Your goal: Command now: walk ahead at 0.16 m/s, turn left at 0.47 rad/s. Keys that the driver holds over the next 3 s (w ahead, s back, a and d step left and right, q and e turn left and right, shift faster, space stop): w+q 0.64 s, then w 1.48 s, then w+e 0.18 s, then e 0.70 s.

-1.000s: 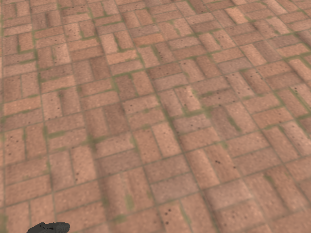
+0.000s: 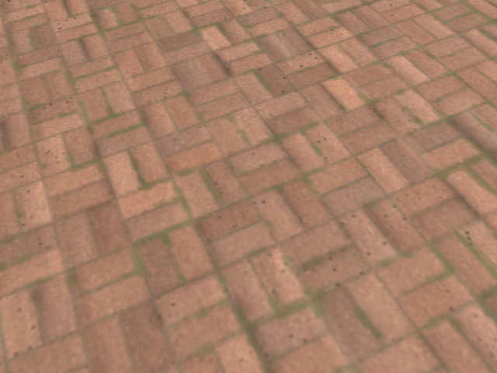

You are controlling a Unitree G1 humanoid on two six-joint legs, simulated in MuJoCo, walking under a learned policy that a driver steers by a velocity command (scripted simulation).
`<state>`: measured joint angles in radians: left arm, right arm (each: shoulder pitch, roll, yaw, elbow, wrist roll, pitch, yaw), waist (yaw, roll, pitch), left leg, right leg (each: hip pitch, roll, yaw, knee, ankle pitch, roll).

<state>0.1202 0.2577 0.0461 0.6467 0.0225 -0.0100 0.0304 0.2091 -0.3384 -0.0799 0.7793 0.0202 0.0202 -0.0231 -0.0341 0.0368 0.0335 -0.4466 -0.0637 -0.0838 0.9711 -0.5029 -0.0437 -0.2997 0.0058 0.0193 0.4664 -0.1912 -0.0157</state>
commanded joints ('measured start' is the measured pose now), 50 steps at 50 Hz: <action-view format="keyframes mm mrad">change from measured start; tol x32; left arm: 1 13 135 40 -40 -16 -15 4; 50 110 164 44 102 -31 -107 -48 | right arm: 1 36 -83 -27 -54 1 17 -2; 40 366 7 22 -72 13 -71 2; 50 21 -1 27 -139 -20 -83 21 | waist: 1 33 -172 -74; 14 6 -136 -52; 17 -77 294 -105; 35 -13 91 19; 40 106 -351 -442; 50 42 -106 3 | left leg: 1 -202 92 11 153 84 -37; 15 400 55 157 -474 218 125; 18 633 431 -626 -778 -100 403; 37 426 217 -205 -499 829 183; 40 -193 -30 -106 291 -67 58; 50 -184 193 12 -62 316 39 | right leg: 1 194 -268 225 -208 6 -178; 13 97 -291 21 -217 -176 -147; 18 -660 -43 42 727 -372 20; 37 8 23 -20 -15 170 -35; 40 736 -396 770 -138 -197 -302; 50 113 -218 190 -351 109 -236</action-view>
